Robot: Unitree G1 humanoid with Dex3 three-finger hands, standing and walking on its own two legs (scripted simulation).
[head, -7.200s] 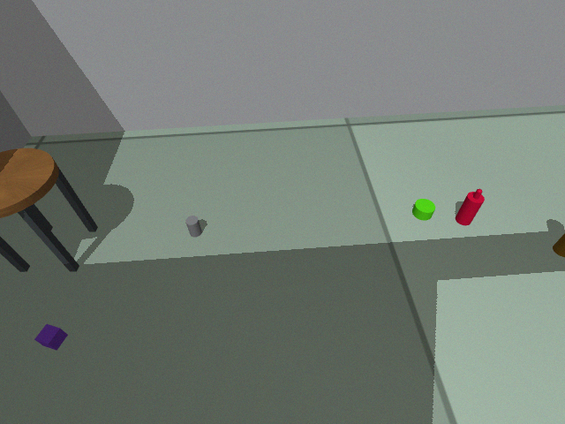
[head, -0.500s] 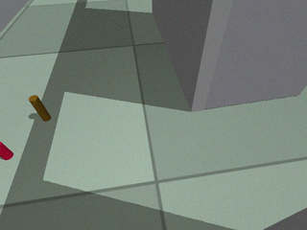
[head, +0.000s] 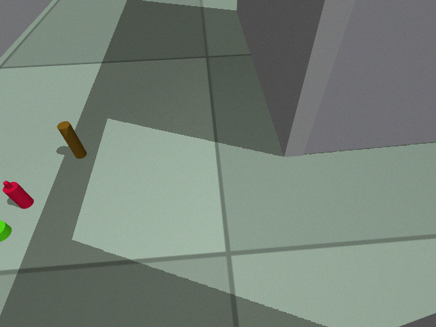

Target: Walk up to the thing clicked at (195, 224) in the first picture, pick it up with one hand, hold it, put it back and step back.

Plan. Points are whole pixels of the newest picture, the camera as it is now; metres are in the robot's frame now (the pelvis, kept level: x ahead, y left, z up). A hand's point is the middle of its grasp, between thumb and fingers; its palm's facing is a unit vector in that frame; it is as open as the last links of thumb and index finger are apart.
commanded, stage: walk up
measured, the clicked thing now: out of the picture -0.38 +1.04 -0.73
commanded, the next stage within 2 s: stand in 1.68 s
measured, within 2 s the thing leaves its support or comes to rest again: neither
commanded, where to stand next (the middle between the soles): +0.04 -0.01 m, yaw +10 degrees
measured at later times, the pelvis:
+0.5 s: pelvis +0.00 +0.00 +0.00, yaw +5 degrees
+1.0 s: pelvis +0.00 -0.01 -0.01, yaw +9 degrees
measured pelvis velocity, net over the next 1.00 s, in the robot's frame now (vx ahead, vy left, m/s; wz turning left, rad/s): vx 0.00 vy -0.01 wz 0.15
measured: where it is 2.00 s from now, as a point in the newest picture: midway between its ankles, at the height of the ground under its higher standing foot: outside the picture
